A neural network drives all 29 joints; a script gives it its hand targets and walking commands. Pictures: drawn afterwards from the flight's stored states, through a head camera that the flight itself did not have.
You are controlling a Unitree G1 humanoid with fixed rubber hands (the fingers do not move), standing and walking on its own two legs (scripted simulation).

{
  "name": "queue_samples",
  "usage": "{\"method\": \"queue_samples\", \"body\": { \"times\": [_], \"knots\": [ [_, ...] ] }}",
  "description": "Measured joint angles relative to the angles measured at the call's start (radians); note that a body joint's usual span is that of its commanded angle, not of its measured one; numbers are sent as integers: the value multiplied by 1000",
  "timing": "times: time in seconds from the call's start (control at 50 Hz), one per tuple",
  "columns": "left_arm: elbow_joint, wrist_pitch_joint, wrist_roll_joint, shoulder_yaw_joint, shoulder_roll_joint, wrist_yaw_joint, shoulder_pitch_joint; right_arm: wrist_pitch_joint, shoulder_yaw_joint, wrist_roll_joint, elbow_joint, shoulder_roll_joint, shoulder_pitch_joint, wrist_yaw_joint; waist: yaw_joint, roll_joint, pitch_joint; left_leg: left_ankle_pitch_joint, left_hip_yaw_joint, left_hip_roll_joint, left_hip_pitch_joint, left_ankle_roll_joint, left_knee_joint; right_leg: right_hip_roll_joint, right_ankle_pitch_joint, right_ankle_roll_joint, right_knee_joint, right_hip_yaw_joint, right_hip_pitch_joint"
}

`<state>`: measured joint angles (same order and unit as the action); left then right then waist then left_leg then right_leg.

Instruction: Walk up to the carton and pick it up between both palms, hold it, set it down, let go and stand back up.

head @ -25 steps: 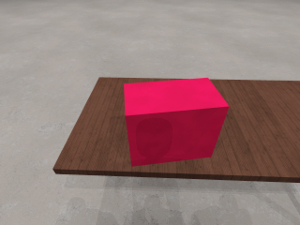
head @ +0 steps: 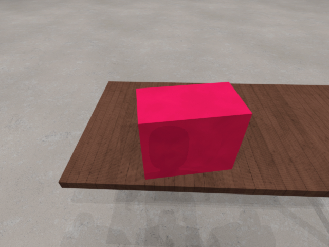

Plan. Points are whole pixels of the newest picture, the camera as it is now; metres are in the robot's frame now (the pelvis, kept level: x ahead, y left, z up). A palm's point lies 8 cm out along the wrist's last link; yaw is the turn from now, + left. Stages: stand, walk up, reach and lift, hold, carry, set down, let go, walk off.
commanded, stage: stand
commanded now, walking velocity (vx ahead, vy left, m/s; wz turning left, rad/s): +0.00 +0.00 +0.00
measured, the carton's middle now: (186, 131) +0.48 +0.02 +0.04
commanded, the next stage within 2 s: none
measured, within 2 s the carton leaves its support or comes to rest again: neither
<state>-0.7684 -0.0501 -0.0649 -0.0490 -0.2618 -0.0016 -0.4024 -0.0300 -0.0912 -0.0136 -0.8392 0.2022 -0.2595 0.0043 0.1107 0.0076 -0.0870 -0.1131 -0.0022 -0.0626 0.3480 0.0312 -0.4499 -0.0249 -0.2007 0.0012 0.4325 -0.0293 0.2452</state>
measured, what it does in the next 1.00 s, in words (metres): stands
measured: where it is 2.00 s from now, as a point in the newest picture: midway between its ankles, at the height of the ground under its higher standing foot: outside the picture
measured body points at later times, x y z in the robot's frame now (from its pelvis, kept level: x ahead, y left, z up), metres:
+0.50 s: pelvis +0.00 +0.00 +0.00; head -0.02 +0.01 +0.45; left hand +0.02 +0.27 -0.13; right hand +0.12 -0.25 -0.12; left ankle +0.08 +0.13 -0.74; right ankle +0.02 -0.13 -0.74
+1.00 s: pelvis +0.00 +0.00 +0.00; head -0.01 +0.01 +0.45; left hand +0.02 +0.27 -0.13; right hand +0.12 -0.25 -0.12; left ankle +0.08 +0.13 -0.74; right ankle +0.02 -0.13 -0.74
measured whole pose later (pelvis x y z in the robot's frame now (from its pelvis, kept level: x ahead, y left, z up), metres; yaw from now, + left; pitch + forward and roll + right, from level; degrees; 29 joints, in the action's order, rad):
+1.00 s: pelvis +0.00 +0.00 +0.00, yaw +0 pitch +1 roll -2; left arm -0.77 -0.05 -0.06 -0.05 -0.26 0.00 -0.39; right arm -0.02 -0.09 -0.01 -0.84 0.20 -0.26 0.00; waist 0.11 0.00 -0.04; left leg -0.11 0.00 -0.06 0.35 0.03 -0.45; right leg -0.02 -0.20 0.00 0.43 -0.03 0.25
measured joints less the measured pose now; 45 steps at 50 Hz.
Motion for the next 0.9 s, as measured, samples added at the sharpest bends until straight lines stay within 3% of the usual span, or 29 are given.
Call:
{"method": "queue_samples", "body": {
  "times": [0.9],
  "knots": [
    [0, 0, 0, 0, 0, 0, 6, 10, 0, 0, 0, 0, 0, -1, 0, -9, 43, 0, 0, 0, 0, 0, 0, 0, 0, 0, 0, 0, 0]
  ]
}}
